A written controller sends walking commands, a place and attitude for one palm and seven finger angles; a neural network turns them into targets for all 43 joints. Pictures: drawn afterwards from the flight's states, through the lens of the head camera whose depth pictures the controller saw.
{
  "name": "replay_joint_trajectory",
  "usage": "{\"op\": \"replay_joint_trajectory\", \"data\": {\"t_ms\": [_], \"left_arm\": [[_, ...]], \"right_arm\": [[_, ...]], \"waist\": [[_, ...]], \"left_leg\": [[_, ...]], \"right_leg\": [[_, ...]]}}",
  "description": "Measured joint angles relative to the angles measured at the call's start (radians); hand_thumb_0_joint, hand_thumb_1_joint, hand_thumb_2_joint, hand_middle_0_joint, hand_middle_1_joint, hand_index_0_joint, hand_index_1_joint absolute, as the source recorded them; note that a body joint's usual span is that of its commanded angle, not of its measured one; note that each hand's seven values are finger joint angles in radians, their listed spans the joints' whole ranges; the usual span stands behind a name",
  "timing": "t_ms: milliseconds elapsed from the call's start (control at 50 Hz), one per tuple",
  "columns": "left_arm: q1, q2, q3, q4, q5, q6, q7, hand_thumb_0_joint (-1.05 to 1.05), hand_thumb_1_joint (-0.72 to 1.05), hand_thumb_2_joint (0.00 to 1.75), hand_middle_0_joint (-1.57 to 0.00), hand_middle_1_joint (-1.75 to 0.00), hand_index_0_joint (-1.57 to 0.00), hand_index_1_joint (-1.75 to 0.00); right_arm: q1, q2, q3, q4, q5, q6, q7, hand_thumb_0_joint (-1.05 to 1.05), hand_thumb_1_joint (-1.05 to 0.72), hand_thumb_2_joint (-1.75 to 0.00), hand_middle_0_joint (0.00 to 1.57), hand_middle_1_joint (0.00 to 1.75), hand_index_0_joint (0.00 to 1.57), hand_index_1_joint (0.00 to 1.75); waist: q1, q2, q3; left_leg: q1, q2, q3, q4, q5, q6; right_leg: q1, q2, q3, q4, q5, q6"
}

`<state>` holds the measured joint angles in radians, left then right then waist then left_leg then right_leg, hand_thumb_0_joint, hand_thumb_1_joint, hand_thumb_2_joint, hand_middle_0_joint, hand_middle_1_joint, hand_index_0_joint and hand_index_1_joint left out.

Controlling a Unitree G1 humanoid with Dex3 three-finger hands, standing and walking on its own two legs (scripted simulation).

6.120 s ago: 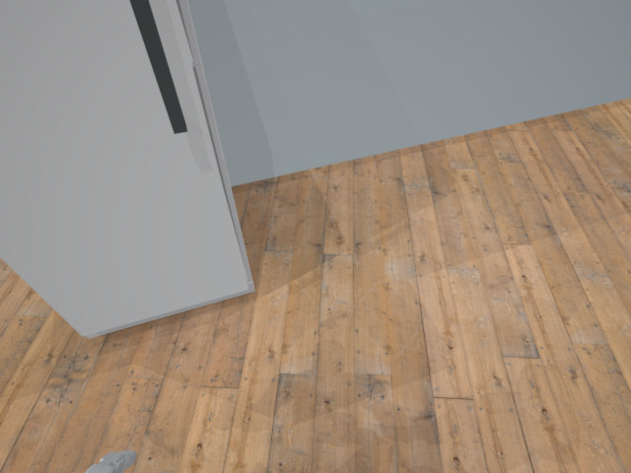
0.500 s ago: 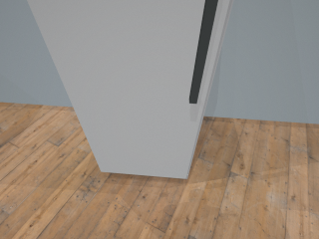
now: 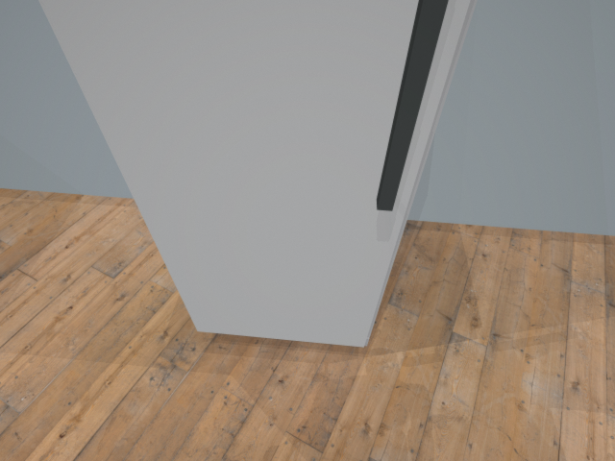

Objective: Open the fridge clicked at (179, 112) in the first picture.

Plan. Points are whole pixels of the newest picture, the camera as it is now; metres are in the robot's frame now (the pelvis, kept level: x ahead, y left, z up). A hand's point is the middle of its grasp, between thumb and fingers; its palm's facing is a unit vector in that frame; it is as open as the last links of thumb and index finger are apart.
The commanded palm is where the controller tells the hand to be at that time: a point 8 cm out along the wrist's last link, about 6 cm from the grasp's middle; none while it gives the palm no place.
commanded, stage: come to a stop and stand still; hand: right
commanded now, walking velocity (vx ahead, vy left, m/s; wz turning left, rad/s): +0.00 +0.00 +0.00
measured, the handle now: (413, 69) +0.54 -0.10 +0.25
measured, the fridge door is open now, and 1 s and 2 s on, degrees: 0 0 0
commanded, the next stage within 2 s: look again from close up in 0.18 s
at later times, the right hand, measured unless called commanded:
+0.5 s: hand out of the picture +0.04 -0.21 -0.18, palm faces +0.05 +0.96 -0.27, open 7.3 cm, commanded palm none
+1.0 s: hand out of the picture -0.04 -0.29 -0.17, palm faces +0.02 +0.95 -0.31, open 7.3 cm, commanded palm none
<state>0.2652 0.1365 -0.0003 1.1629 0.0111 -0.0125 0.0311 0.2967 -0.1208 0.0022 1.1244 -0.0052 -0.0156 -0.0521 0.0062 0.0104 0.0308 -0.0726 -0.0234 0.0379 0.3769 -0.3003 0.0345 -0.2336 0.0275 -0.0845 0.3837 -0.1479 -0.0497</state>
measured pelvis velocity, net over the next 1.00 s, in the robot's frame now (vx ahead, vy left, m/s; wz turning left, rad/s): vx -0.05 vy -0.05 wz -0.02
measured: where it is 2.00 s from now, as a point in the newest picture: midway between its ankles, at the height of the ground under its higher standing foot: outside the picture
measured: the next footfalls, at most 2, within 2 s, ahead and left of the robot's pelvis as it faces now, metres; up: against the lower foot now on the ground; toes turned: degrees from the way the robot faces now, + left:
left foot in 1.68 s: -0.10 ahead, +0.02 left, +0.00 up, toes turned +5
right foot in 1.82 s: -0.10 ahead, -0.28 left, +0.00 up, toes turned +1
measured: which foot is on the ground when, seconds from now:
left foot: down 0.00-1.00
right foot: down 0.00-1.00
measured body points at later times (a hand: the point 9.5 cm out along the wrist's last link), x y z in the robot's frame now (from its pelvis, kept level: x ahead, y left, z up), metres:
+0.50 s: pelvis +0.01 +0.00 -0.01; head +0.02 -0.01 +0.44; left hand +0.08 +0.25 -0.15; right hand +0.04 -0.26 -0.16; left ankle -0.06 +0.09 -0.74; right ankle +0.04 -0.09 -0.74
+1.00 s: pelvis -0.05 -0.05 +0.00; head -0.07 -0.07 +0.44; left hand +0.04 +0.23 -0.12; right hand -0.04 -0.34 -0.15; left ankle -0.06 +0.09 -0.74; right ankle +0.04 -0.09 -0.74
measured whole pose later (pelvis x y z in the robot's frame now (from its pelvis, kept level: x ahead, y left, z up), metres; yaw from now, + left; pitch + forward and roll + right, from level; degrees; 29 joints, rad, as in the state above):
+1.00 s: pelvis -0.05 -0.05 +0.00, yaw -1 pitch -3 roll +2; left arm 0.21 0.29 0.01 0.98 0.02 0.02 -0.01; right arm 0.33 -0.33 -0.01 0.99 -0.03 0.02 -0.02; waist -0.02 0.02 -0.01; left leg -0.13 0.02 0.05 0.43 -0.27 0.00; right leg -0.27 0.07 -0.09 0.38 -0.09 -0.11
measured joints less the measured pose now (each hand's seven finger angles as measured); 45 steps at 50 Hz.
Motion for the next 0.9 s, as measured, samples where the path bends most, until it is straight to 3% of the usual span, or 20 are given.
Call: {"op": "replay_joint_trajectory", "data": {"t_ms": [300,420,560,900], "left_arm": [[-0.052,0.035,-0.009,-0.026,0.000,0.000,-0.007,0.00,0.91,0.90,-0.19,-0.30,-0.20,-0.30],[-0.024,0.070,0.008,-0.152,0.011,-0.011,-0.008,0.00,0.91,0.90,-0.20,-0.30,-0.20,-0.30],[-0.066,0.092,0.023,-0.216,0.008,0.015,-0.006,0.00,0.91,0.90,-0.20,-0.30,-0.20,-0.30],[-0.083,0.154,0.010,-0.211,0.010,0.018,-0.037,0.00,0.90,0.90,-0.20,-0.30,-0.20,-0.30]], "right_arm": [[-0.025,-0.043,0.007,-0.013,-0.006,0.003,0.007,0.00,-0.91,-0.90,0.20,0.30,0.20,0.30],[-0.003,-0.074,-0.006,-0.118,-0.013,-0.012,-0.002,0.00,-0.91,-0.90,0.20,0.30,0.20,0.30],[0.007,-0.123,-0.012,-0.206,-0.014,0.019,-0.002,0.00,-0.91,-0.90,0.20,0.30,0.20,0.30],[-0.013,-0.202,-0.007,-0.173,-0.021,0.033,0.033,0.00,-0.91,-0.90,0.20,0.30,0.20,0.30]], "waist": [[-0.002,0.001,0.013],[-0.002,-0.018,0.002],[-0.017,0.013,-0.003],[-0.021,0.013,-0.048]], "left_leg": [[0.042,0.000,0.003,-0.029,-0.009,0.003],[-0.024,-0.005,0.027,0.082,-0.065,0.005],[-0.035,0.005,0.015,0.167,-0.101,-0.006],[-0.049,0.036,0.011,0.073,0.015,-0.037]], "right_leg": [[0.027,0.002,0.005,-0.001,-0.021,0.006],[-0.062,-0.005,0.027,0.143,-0.084,0.002],[-0.060,-0.002,0.013,0.204,-0.114,-0.015],[-0.041,0.033,0.002,0.042,0.030,-0.055]]}}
